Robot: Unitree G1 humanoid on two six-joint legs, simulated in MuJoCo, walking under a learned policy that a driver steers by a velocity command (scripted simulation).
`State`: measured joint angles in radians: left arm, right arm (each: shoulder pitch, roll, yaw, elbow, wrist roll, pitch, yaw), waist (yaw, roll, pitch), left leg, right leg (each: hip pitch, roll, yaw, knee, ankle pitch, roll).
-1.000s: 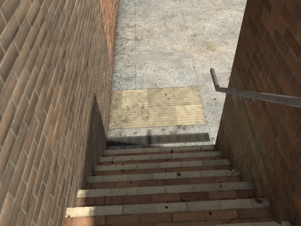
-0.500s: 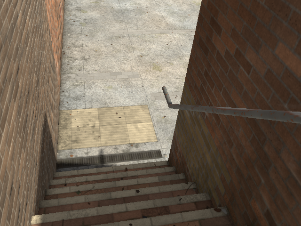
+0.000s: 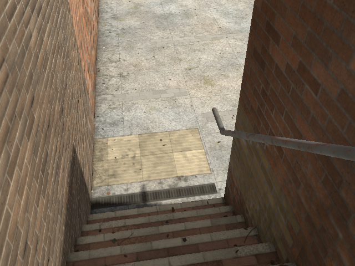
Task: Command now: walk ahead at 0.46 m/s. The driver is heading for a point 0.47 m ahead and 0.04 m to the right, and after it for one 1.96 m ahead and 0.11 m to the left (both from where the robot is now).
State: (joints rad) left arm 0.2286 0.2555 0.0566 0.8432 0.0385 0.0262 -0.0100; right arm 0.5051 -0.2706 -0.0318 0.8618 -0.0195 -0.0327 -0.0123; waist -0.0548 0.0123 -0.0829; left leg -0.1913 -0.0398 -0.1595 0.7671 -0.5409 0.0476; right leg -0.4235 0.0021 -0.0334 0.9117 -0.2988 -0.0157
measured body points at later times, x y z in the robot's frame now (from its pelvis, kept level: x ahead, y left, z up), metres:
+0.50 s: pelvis +0.22 -0.06 -0.20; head +0.22 -0.07 +0.25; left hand +0.22 +0.18 -0.34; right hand +0.20 -0.30 -0.35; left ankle +0.19 -0.02 -0.91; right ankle +0.24 -0.21 -0.75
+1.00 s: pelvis +0.47 -0.17 -0.41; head +0.45 -0.20 +0.04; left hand +0.39 +0.07 -0.54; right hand +0.51 -0.41 -0.57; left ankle +0.57 -0.01 -0.99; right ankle +0.45 -0.23 -1.11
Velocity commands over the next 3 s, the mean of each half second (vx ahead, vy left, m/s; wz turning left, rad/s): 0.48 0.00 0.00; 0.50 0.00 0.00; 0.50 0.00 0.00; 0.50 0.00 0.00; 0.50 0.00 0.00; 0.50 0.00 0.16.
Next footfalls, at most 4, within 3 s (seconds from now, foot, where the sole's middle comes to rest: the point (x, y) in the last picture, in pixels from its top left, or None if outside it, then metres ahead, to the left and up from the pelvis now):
0.36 left None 0.23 -0.02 -0.95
0.80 right None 0.49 -0.23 -1.15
1.32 left None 0.72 -0.08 -1.35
1.78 right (230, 265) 0.98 -0.35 -1.55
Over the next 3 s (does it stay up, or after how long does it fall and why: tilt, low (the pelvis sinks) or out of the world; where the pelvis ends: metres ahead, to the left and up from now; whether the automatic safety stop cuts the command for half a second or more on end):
stays up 1.43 -0.21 -1.18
